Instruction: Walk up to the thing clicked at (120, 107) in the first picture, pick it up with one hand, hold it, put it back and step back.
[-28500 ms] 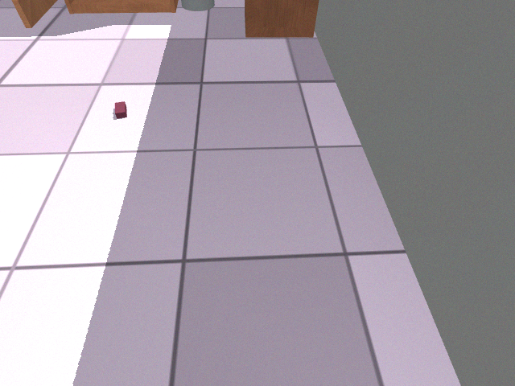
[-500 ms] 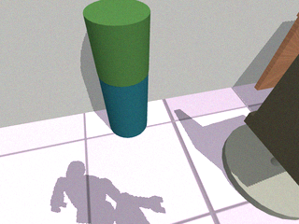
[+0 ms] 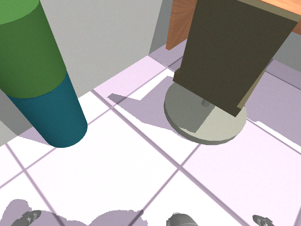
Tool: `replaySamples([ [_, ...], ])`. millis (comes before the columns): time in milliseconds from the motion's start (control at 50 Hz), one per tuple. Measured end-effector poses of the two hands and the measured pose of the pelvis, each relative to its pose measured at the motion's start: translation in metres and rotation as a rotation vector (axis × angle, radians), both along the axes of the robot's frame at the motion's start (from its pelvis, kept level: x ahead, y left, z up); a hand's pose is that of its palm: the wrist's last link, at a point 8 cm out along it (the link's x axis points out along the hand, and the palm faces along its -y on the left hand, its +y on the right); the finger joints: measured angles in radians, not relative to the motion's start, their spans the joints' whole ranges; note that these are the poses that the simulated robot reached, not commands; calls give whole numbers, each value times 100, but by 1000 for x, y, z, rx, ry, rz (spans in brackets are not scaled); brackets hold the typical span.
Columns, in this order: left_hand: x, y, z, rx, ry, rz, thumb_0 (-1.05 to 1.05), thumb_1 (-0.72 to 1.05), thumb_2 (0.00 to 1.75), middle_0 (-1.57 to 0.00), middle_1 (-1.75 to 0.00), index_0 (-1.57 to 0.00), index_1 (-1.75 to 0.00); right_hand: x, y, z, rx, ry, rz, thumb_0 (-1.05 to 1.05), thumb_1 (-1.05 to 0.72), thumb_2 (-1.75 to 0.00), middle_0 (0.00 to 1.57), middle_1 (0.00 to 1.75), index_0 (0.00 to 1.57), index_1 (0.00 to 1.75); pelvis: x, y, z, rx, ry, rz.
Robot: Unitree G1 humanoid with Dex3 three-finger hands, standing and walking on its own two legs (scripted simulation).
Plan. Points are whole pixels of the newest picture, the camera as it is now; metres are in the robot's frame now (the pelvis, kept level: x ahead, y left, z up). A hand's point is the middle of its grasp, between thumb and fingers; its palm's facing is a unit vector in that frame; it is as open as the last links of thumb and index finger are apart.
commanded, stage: walk up
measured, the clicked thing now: out of the picture -0.89 -1.22 -0.76
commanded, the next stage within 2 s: none
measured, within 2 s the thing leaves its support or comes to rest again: neither
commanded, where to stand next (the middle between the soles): +0.07 -0.04 m, yaw -44 degrees
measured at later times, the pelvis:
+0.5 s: pelvis +0.04 -0.01 -0.02, yaw -21 degrees
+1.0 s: pelvis +0.03 -0.04 -0.04, yaw -36 degrees
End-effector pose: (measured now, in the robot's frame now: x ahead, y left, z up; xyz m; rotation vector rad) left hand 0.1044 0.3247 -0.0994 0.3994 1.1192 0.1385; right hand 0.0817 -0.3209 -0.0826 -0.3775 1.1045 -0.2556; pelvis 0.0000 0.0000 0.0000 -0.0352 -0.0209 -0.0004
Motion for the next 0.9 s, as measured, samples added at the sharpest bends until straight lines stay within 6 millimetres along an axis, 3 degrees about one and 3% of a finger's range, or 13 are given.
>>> replaySamples([
  [160, 84, -43, 6, 22, -59, -214, 1, 90, 90, -20, -30, -20, -30, -80, -20, -26, 36, 44, -200, 0, -90, -90, 20, 30, 21, 30, 6, -8, -13, 29, 16, -139],
  [240, 109, -74, 8, 15, -121, -280, 1, 90, 90, -20, -30, -21, -30, -107, -23, -42, 63, 94, -280, 0, -91, -90, 20, 30, 20, 30, 10, -18, -18, 12, -5, -191],
  [380, 119, -101, 7, -31, -98, -309, 1, 90, 90, -20, -30, -21, -30, -102, -16, -31, 85, 41, -314, 1, -91, -90, 20, 30, 20, 30, 26, -24, -8, 39, -23, -308],
  [580, 159, -92, -35, -59, -61, -363, 1, 90, 90, -20, -30, -21, -30, -89, -6, -25, -46, -4, -371, 0, -91, -90, 20, 30, 21, 30, 47, -7, -30, 37, -22, -405],
  [760, 163, -95, -34, -42, 56, -449, 1, 90, 90, -20, -30, -21, -30, -115, -3, -1, -67, -10, -435, 0, -90, -90, 20, 30, 21, 30, 44, -9, -16, 12, -6, -513],
  [900, 160, -108, -28, 46, 57, -511, 1, 90, 90, -20, -30, -21, -30, -150, -28, -26, -44, -17, -488, 0, -90, -90, 20, 30, 21, 30, 35, -25, -31, 25, -10, -581],
])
